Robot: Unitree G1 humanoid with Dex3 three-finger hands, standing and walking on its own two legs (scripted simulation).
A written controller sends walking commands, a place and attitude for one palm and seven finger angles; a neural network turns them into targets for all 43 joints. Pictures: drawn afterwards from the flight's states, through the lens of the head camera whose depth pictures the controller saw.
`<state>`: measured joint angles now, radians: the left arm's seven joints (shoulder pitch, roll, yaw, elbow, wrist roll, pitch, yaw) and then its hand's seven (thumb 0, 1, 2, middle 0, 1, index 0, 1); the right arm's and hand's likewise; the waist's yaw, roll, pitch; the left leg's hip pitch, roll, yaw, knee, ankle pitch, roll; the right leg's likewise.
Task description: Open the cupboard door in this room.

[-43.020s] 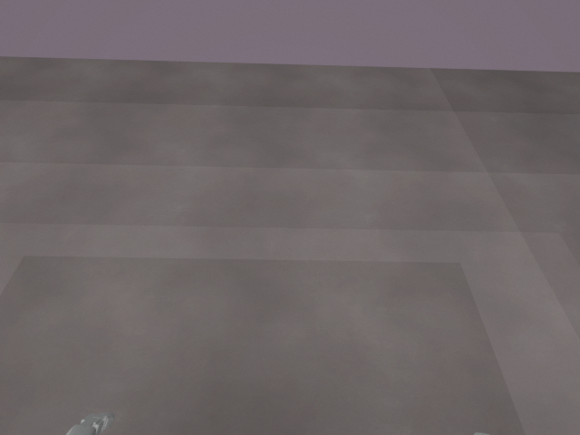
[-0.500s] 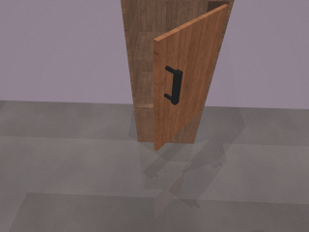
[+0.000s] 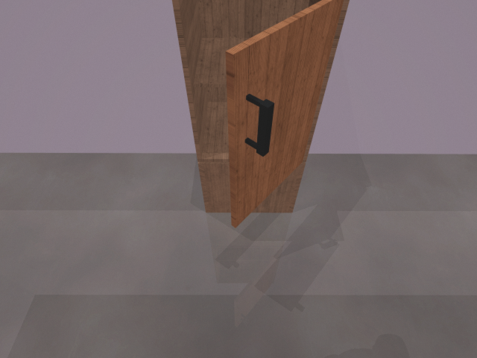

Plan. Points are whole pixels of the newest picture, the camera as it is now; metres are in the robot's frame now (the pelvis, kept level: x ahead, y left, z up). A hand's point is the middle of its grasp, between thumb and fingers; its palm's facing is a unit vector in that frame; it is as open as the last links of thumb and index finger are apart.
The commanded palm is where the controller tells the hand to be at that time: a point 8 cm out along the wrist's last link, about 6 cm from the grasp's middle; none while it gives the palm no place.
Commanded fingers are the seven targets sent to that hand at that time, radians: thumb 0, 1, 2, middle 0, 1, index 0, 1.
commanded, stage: walk to a spot facing it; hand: left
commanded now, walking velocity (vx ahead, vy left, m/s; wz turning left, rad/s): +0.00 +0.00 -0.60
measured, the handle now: (257, 125) +0.56 +0.00 +0.06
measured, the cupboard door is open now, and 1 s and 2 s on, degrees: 48 48 48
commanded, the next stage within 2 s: none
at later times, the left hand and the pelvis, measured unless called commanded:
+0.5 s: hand out of the picture +0.11 +0.13 -0.16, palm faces -0.19 -0.94 -0.28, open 7.4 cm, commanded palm none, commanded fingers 0.00 0.90 0.90 -0.20 -0.30 -0.20 -0.30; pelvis +0.02 -0.05 +0.00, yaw -15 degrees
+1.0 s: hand (201, 294) +0.27 +0.10 -0.17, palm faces -0.52 -0.82 -0.24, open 7.4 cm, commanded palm none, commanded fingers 0.00 0.90 0.90 -0.20 -0.30 -0.20 -0.30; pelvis +0.08 -0.04 +0.00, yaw -34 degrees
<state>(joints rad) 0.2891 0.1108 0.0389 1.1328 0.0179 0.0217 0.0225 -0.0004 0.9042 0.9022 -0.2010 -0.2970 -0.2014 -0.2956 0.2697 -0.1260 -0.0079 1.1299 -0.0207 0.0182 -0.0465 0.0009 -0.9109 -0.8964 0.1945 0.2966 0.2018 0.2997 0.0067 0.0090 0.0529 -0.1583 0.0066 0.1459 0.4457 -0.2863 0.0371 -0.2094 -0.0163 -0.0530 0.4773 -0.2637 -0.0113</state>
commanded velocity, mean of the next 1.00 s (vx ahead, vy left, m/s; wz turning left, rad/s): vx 0.00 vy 0.00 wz -0.60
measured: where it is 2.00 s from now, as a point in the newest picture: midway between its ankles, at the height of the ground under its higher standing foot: outside the picture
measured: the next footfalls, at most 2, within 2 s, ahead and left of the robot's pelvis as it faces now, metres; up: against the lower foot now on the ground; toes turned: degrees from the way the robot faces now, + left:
left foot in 0.74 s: +0.13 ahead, +0.09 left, +0.00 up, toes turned -25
right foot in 1.10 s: +0.05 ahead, -0.17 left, +0.00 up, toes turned -42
